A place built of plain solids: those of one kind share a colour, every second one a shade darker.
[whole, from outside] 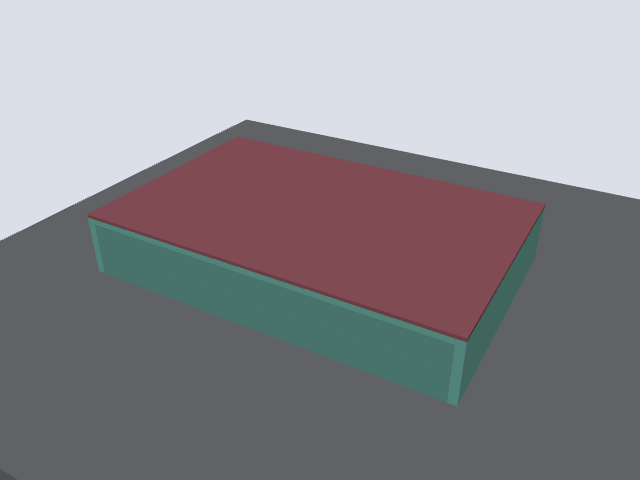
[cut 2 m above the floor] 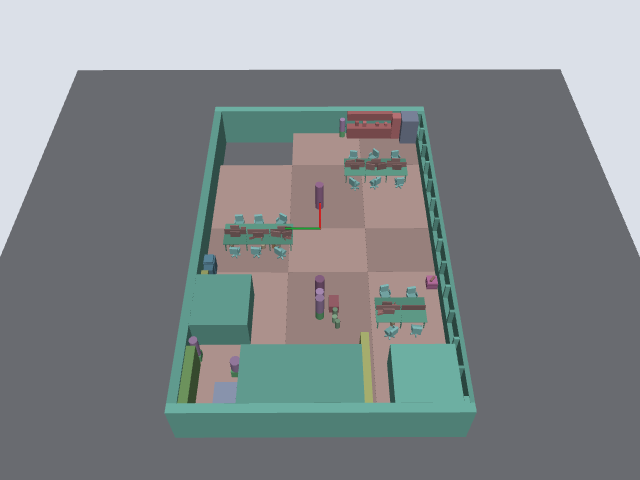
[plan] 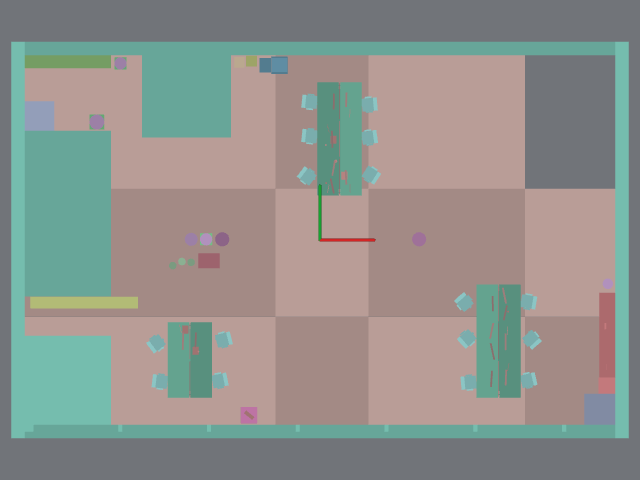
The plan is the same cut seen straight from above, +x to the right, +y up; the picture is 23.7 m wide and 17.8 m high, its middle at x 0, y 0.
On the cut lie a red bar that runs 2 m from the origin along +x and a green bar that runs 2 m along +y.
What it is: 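An open-plan office floor, part of it under refit; desks in benches, packed with the room that their use needs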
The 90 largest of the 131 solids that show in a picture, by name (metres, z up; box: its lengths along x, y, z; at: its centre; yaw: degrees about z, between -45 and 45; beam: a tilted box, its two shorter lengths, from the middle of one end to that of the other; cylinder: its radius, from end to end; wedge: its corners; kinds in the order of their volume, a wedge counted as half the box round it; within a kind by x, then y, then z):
{
 "floor_1": {"box": [9.3, 4.0, 0.93], "at": [-6.3, -4.85, 0.41]},
 "floor_2": {"box": [9.3, 4.75, 0.93], "at": [-6.3, -0.47, 0.41]},
 "floor_3": {"box": [9.3, 4.95, 0.93], "at": [-6.3, 4.38, 0.41]},
 "floor_4": {"box": [3.45, 4.0, 0.93], "at": [0.07, -4.85, 0.41]},
 "floor_5": {"box": [3.45, 4.75, 0.93], "at": [0.07, -0.47, 0.41]},
 "floor_6": {"box": [3.45, 4.95, 0.93], "at": [0.07, 4.38, 0.41]},
 "floor_7": {"box": [5.8, 4.0, 0.93], "at": [4.7, -4.85, 0.41]},
 "floor_8": {"box": [5.8, 4.75, 0.93], "at": [4.7, -0.47, 0.41]},
 "floor_9": {"box": [5.8, 4.95, 0.93], "at": [4.7, 4.38, 0.41]},
 "floor_10": {"box": [3.35, 4.0, 0.93], "at": [9.28, -4.85, 0.41]},
 "floor_11": {"box": [3.35, 4.75, 0.93], "at": [9.28, -0.48, 0.41]},
 "wall_1": {"box": [0.5, 14.7, 3.79], "at": [-11.2, 0.0, 1.84]},
 "wall_2": {"box": [0.33, 0.26, 1.58], "at": [-10.79, -6.98, 2.61]},
 "wall_3": {"box": [3.2, 3.3, 2.86], "at": [-9.35, -5.2, 2.31]},
 "wall_4": {"box": [3.2, 6.15, 2.86], "at": [-9.35, 0.97, 2.31]},
 "wall_5": {"box": [0.16, 0.26, 1.58], "at": [-9.05, -6.98, 2.61]},
 "wall_6": {"box": [0.15, 0.26, 1.58], "at": [-7.41, -6.98, 2.61]},
 "wall_7": {"box": [0.15, 0.26, 1.58], "at": [-5.76, -6.98, 2.61]},
 "wall_8": {"box": [3.3, 3.05, 2.86], "at": [-4.95, 5.33, 2.31]},
 "wall_9": {"box": [0.15, 0.26, 1.58], "at": [-4.12, -6.98, 2.61]},
 "wall_10": {"box": [0.15, 0.26, 1.58], "at": [-2.47, -6.98, 2.61]},
 "wall_11": {"box": [0.15, 0.26, 1.58], "at": [-0.82, -6.98, 2.61]},
 "wall_12": {"box": [21.9, 0.24, 1.58], "at": [0.0, -7.23, 2.61]},
 "wall_13": {"box": [21.9, 0.5, 1.87], "at": [0.0, -7.1, 0.89]},
 "wall_14": {"box": [21.9, 0.5, 0.34], "at": [0.0, -7.1, 3.57]},
 "wall_15": {"box": [21.9, 0.5, 3.79], "at": [0.0, 7.1, 1.84]},
 "wall_16": {"box": [0.15, 0.26, 1.58], "at": [0.82, -6.98, 2.61]},
 "wall_17": {"box": [0.15, 0.26, 1.58], "at": [2.47, -6.98, 2.61]},
 "wall_18": {"box": [0.15, 0.26, 1.58], "at": [4.12, -6.98, 2.61]},
 "wall_19": {"box": [0.15, 0.26, 1.58], "at": [5.76, -6.98, 2.61]},
 "wall_20": {"box": [0.15, 0.26, 1.58], "at": [7.41, -6.98, 2.61]},
 "wall_21": {"box": [0.16, 0.26, 1.58], "at": [9.05, -6.98, 2.61]},
 "wall_22": {"box": [0.33, 0.26, 1.58], "at": [10.79, -6.98, 2.61]},
 "wall_23": {"box": [0.5, 14.7, 3.79], "at": [11.2, 0.0, 1.84]},
 "roof_1": {"box": [22.9, 14.7, 0.2], "at": [0.0, 0.0, 3.84]},
 "booth_1": {"box": [1.1, 1.1, 2.27], "at": [-10.4, 4.6, 2.01]},
 "booth_2": {"box": [1.15, 1.15, 2.17], "at": [10.38, -6.28, 1.96]},
 "counter_1": {"box": [0.62, 0.6, 1.84], "at": [10.64, -5.4, 1.8]},
 "counter_2": {"box": [0.6, 3.15, 0.9], "at": [10.65, -3.52, 1.33]},
 "counter_3": {"box": [0.34, 3.15, 0.7], "at": [10.78, -3.52, 2.65]},
 "store_1": {"box": [4.0, 0.44, 1.54], "at": [-8.75, -2.32, 1.65]},
 "store_2": {"box": [0.42, 0.4, 1.09], "at": [-2.54, 6.63, 1.43]},
 "lockers_1": {"box": [3.2, 0.48, 1.88], "at": [-9.35, 6.61, 1.82]},
 "column_1": {"cylinder": 0.26, "from": [-3.62, 0.03, 0.88], "to": [-3.62, 0.03, 3.74]},
 "column_2": {"cylinder": 0.26, "from": [3.68, 0.03, 0.88], "to": [3.68, 0.03, 3.74]},
 "plant_1": {"cylinder": 0.28, "from": [-8.28, 4.38, 1.4], "to": [-8.28, 4.38, 2.14]},
 "plant_2": {"cylinder": 0.23, "from": [-7.4, 6.55, 1.36], "to": [-7.4, 6.55, 2.72]},
 "plant_3": {"cylinder": 0.24, "from": [-4.78, 0.03, 1.51], "to": [-4.78, 0.03, 2.69]},
 "plant_4": {"cylinder": 0.23, "from": [-4.22, 0.03, 1.49], "to": [-4.22, 0.03, 2.54]},
 "plant_5": {"cylinder": 0.2, "from": [10.68, -1.62, 1.39], "to": [10.68, -1.62, 2.36]},
 "copier_1": {"box": [0.44, 0.54, 0.96], "at": [-2.03, 6.48, 1.36]},
 "copier_2": {"box": [0.62, 0.66, 1.02], "at": [-1.5, 6.48, 1.39]},
 "copier_3": {"box": [0.58, 0.52, 0.14], "at": [-1.5, 6.49, 1.97]},
 "desk_1": {"box": [0.8, 1.4, 0.032], "at": [-5.25, -5.15, 1.59]},
 "desk_2": {"box": [0.8, 1.4, 0.032], "at": [-5.25, -3.75, 1.59]},
 "desk_3": {"box": [0.2, 2.3, 0.13], "at": [-4.82, -4.45, 1.51]},
 "desk_4": {"box": [0.8, 1.4, 0.032], "at": [-4.4, -5.15, 1.59]},
 "desk_5": {"box": [0.8, 1.4, 0.032], "at": [-4.4, -3.75, 1.59]},
 "desk_6": {"box": [0.8, 1.4, 0.032], "at": [0.3, 2.35, 1.59]},
 "desk_7": {"box": [0.8, 1.4, 0.032], "at": [0.3, 3.75, 1.59]},
 "desk_8": {"box": [0.8, 1.4, 0.032], "at": [0.3, 5.15, 1.59]},
 "desk_9": {"box": [0.8, 1.4, 0.032], "at": [1.15, 2.35, 1.59]},
 "desk_10": {"box": [0.8, 1.4, 0.032], "at": [1.15, 3.75, 1.59]},
 "desk_11": {"box": [0.8, 1.4, 0.032], "at": [1.15, 5.15, 1.59]},
 "desk_12": {"box": [0.8, 1.4, 0.032], "at": [6.2, -5.15, 1.59]},
 "desk_13": {"box": [0.8, 1.4, 0.032], "at": [6.2, -3.75, 1.59]},
 "desk_14": {"box": [0.8, 1.4, 0.032], "at": [6.2, -2.35, 1.59]},
 "desk_15": {"box": [0.8, 1.4, 0.032], "at": [7.05, -5.15, 1.59]},
 "desk_16": {"box": [0.8, 1.4, 0.032], "at": [7.05, -3.75, 1.59]},
 "desk_17": {"box": [0.8, 1.4, 0.032], "at": [7.05, -2.35, 1.59]},
 "chair_1": {"box": [0.14, 0.49, 0.49], "at": [-3.5, -5.17, 1.6], "yaw": 11.5},
 "chair_2": {"box": [0.14, 0.49, 0.49], "at": [-0.66, 2.5, 1.6], "yaw": -37.0},
 "chair_3": {"box": [0.14, 0.49, 0.49], "at": [-0.6, 3.87, 1.6], "yaw": -6.0},
 "chair_4": {"box": [0.14, 0.49, 0.49], "at": [-0.6, 5.14, 1.6], "yaw": -5.4},
 "chair_5": {"box": [0.14, 0.49, 0.49], "at": [2.05, 3.83, 1.6], "yaw": 8.2},
 "chair_6": {"box": [0.14, 0.49, 0.49], "at": [2.05, 5.04, 1.6], "yaw": 5.0},
 "chair_7": {"box": [0.14, 0.49, 0.49], "at": [2.08, 2.29, 1.6], "yaw": -33.0},
 "chair_8": {"box": [0.49, 0.14, 0.49], "at": [5.2, -2.14, 1.6], "yaw": 41.9},
 "chair_9": {"box": [0.14, 0.49, 0.49], "at": [5.29, -3.81, 1.6], "yaw": 42.2},
 "chair_10": {"box": [0.14, 0.49, 0.49], "at": [5.3, -5.31, 1.6], "yaw": 4.9},
 "chair_11": {"box": [0.14, 0.49, 0.49], "at": [7.94, -5.15, 1.6], "yaw": 13.4},
 "chair_12": {"box": [0.14, 0.49, 0.49], "at": [7.95, -2.33, 1.6], "yaw": -9.4},
 "chair_13": {"box": [0.49, 0.14, 0.49], "at": [8.0, -3.86, 1.6], "yaw": 42.1},
 "tub_1": {"box": [0.55, 0.55, 0.52], "at": [-8.28, 4.38, 1.14]},
 "tub_2": {"box": [0.45, 0.45, 0.48], "at": [-7.4, 6.55, 1.12]},
 "tub_3": {"cylinder": 0.24, "from": [-4.78, 0.03, 0.88], "to": [-4.78, 0.03, 1.51]},
 "crate_1": {"box": [0.8, 0.56, 0.58], "at": [-4.12, -0.77, 1.17]},
 "bin_1": {"box": [0.38, 0.4, 0.75], "at": [-2.99, 6.59, 1.25]},
 "cone_1": {"cylinder": 0.14, "from": [-5.46, -0.95, 0.88], "to": [-5.46, -0.95, 1.48]},
 "cone_2": {"cylinder": 0.14, "from": [-4.78, -0.83, 0.88], "to": [-4.78, -0.83, 1.59]}
}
